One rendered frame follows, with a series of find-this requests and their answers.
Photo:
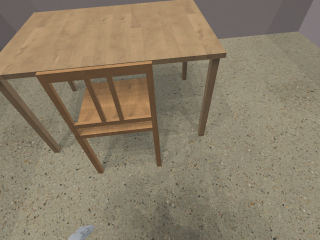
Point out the table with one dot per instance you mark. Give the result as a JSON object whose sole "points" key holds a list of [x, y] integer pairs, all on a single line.
{"points": [[163, 32]]}

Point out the left robot hand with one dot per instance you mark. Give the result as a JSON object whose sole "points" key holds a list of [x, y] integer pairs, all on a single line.
{"points": [[82, 232]]}

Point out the chair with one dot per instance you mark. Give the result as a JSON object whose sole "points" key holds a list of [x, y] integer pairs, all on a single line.
{"points": [[108, 108]]}

